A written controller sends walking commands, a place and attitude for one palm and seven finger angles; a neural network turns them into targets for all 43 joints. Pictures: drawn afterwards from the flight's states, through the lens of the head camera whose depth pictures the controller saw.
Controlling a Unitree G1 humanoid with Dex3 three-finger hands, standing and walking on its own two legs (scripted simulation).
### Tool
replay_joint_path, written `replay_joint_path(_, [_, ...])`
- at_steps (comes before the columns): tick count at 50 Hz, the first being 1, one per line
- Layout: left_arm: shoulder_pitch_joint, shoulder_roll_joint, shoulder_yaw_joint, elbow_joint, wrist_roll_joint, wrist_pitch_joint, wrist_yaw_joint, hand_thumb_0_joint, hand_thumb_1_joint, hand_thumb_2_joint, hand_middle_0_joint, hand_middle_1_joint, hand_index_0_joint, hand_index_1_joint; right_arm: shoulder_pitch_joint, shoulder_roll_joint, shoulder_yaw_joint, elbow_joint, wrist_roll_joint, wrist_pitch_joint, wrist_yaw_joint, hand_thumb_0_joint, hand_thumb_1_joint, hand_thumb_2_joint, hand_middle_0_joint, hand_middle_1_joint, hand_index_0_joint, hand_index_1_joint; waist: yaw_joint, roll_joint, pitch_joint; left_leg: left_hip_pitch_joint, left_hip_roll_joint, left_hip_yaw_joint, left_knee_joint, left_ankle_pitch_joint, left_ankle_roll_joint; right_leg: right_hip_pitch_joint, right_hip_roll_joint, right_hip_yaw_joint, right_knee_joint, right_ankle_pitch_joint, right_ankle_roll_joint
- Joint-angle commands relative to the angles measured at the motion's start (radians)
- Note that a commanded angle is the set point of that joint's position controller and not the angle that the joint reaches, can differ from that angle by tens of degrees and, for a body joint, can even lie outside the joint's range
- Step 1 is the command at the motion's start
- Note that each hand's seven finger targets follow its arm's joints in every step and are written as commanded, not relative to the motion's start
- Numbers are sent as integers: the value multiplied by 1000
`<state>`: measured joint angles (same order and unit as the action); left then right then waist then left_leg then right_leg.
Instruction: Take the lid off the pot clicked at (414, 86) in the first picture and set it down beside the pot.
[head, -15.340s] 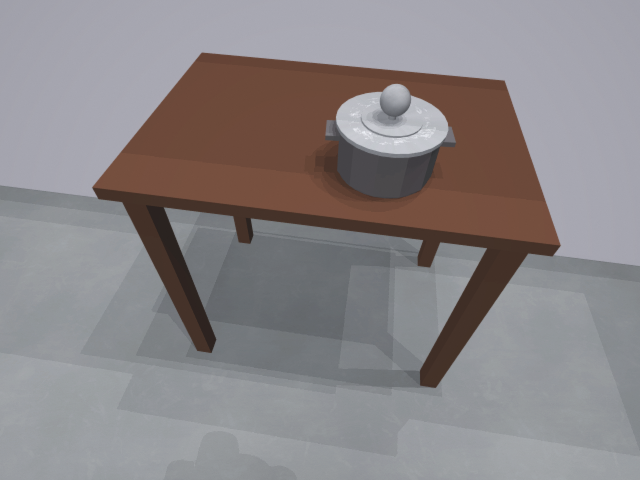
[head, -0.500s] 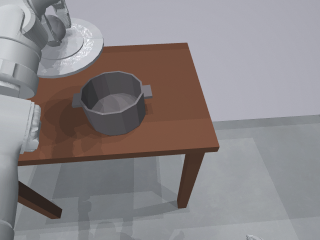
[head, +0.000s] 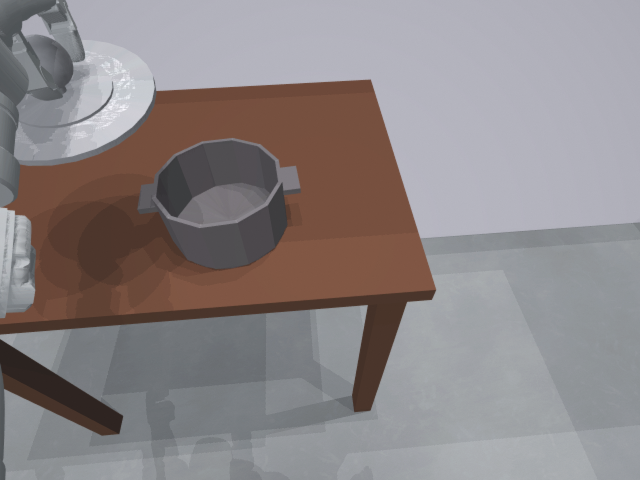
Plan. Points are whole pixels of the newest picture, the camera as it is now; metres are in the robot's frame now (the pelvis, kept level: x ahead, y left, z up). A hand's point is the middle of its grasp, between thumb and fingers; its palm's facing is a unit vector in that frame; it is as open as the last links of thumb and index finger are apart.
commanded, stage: move the lid sideways beside the pot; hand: left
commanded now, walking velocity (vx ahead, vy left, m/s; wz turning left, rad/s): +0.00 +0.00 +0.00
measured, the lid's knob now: (43, 63) +0.50 +0.27 +0.27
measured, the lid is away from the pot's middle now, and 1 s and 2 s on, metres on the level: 0.14 0.24 0.23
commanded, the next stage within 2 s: lower the lid onto the table in 0.92 s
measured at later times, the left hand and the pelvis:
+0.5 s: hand out of the picture +0.47 +0.31 +0.28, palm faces -0.22 -0.09 -0.97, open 8.2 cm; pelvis +0.01 +0.00 +0.00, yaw +0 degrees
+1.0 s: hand out of the picture +0.46 +0.35 +0.28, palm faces -0.24 -0.08 -0.97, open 8.2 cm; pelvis +0.01 +0.01 +0.00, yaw +0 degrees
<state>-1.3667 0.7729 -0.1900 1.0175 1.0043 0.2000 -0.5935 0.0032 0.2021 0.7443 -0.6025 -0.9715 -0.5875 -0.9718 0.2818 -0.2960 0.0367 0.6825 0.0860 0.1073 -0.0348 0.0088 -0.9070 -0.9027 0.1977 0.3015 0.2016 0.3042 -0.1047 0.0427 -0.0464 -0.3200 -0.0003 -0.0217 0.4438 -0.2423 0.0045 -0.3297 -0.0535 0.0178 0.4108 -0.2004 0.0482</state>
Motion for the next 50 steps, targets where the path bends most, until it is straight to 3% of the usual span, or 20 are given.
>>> replay_joint_path(1, [-556,314,103,-187,21,-17,45,0,637,932,-785,-1066,-777,-1071,5,-148,-46,-96,1,-26,-16,0,-900,-900,200,300,200,300,6,-5,-401,169,-41,40,-10,345,70,167,72,-79,-12,294,-72])
replay_joint_path(4, [-610,315,91,-269,17,-35,47,0,637,932,-785,-1066,-777,-1071,-5,-147,-49,-103,4,-25,-15,0,-900,-900,200,300,200,300,8,72,-438,210,-37,31,-4,397,66,163,70,-76,-8,302,-76])
replay_joint_path(5, [-608,267,55,-255,16,-33,42,0,637,932,-785,-1066,-777,-1071,-8,-142,-50,-101,5,-27,-19,0,-900,-900,200,300,200,300,-2,89,-422,223,-38,33,2,404,69,139,73,-78,-13,292,-76])
replay_joint_path(11, [-542,281,65,-195,6,-42,33,0,637,932,-785,-1066,-777,-1071,8,-150,-45,-79,10,-20,-23,0,-900,-900,200,300,200,300,-7,39,-365,193,-34,35,-7,358,70,124,79,-90,-26,262,-74])
replay_joint_path(13, [-541,246,33,-216,-11,-50,30,0,637,932,-785,-1066,-777,-1071,12,-159,-47,-80,13,-19,-23,0,-900,-900,200,300,200,300,-8,90,-372,202,-32,35,-8,385,67,117,73,-90,-32,274,-77])
replay_joint_path(14, [-567,334,100,-252,7,-57,37,0,637,932,-785,-1066,-777,-1071,13,-156,-47,-79,6,-18,-21,0,-900,-900,200,300,200,300,4,71,-403,207,-32,30,0,397,68,147,77,-85,-21,289,-74])
replay_joint_path(18, [-527,365,121,-238,5,-77,38,0,637,932,-785,-1066,-777,-1071,18,-158,-44,-92,9,-15,-27,0,-900,-900,200,300,200,300,9,90,-437,214,-34,28,12,468,71,167,72,-83,-16,333,-75])
replay_joint_path(19, [-524,419,158,-221,18,-80,39,0,637,932,-785,-1066,-777,-1071,17,-156,-42,-86,8,-10,-26,0,-900,-900,200,300,200,300,14,57,-425,200,-33,33,12,440,70,175,75,-81,-9,321,-69])
replay_joint_path(22, [-502,405,136,-165,14,-82,31,0,637,932,-785,-1066,-777,-1071,19,-159,-40,-87,13,0,-24,0,-900,-900,200,300,200,300,8,25,-376,165,-32,40,6,410,71,168,77,-87,-11,322,-67])
replay_joint_path(23, [-470,389,124,-161,6,-86,31,0,637,932,-785,-1066,-777,-1071,17,-166,-41,-95,17,6,-22,0,-900,-900,200,300,200,300,9,66,-375,165,-31,41,7,443,69,158,71,-86,-16,332,-71])
replay_joint_path(24, [-478,444,159,-161,21,-89,35,0,637,932,-785,-1066,-777,-1071,19,-163,-38,-91,14,10,-21,0,-900,-900,200,300,200,300,12,32,-373,154,-30,42,10,423,67,173,76,-84,-7,326,-66])
replay_joint_path(28, [-522,398,116,-230,11,-96,34,0,637,932,-785,-1066,-777,-1071,18,-162,-44,-100,19,14,-20,0,-900,-900,200,300,200,300,8,125,-421,218,-24,30,23,521,70,150,74,-86,-12,337,-72])
replay_joint_path(29, [-539,450,160,-266,22,-100,38,0,637,932,-785,-1066,-777,-1071,27,-160,-46,-94,14,14,-18,0,-900,-900,200,300,200,300,15,104,-455,240,-21,24,30,541,69,168,79,-82,-3,347,-67])
replay_joint_path(33, [-440,423,132,-147,11,-106,29,0,637,932,-785,-1066,-777,-1071,38,-168,-40,-88,23,21,-24,0,-900,-900,200,300,200,300,4,86,-379,182,-25,40,23,481,71,147,79,-91,-17,328,-67])
replay_joint_path(36, [-497,473,157,-190,21,-111,31,0,637,932,-785,-1066,-777,-1071,34,-166,-39,-85,21,29,-24,0,-900,-900,200,300,200,300,5,74,-397,186,-24,40,22,467,73,157,83,-91,-10,319,-66])
replay_joint_path(38, [-500,387,81,-185,7,-108,26,0,637,932,-785,-1066,-777,-1071,35,-167,-40,-82,29,25,-26,0,-900,-900,200,300,200,300,-11,137,-367,210,-19,36,22,485,70,111,82,-94,-27,298,-70])
replay_joint_path(41, [-519,496,161,-212,25,-116,32,0,637,932,-785,-1066,-777,-1071,46,-169,-35,-75,23,22,-29,0,-900,-900,200,300,200,300,3,113,-401,207,-20,35,27,473,74,146,88,-91,-16,302,-67])
replay_joint_path(43, [-505,402,92,-207,8,-117,27,0,637,932,-785,-1066,-777,-1071,46,-167,-39,-77,27,14,-33,0,-900,-900,200,300,200,300,-7,159,-392,234,-18,30,29,503,72,109,85,-97,-27,291,-71])
replay_joint_path(48, [-509,429,117,-226,3,-122,25,0,637,932,-785,-1066,-777,-1071,48,-174,-37,-69,26,10,-33,0,-900,-900,200,300,200,300,-3,170,-405,237,-18,29,32,510,70,112,85,-95,-24,303,-71])
replay_joint_path(50, [-515,444,128,-194,17,-122,29,0,637,932,-785,-1066,-777,-1071,55,-166,-37,-63,20,7,-33,0,-900,-900,200,300,200,300,-6,130,-405,226,-21,30,40,490,72,118,91,-98,-17,294,-67])
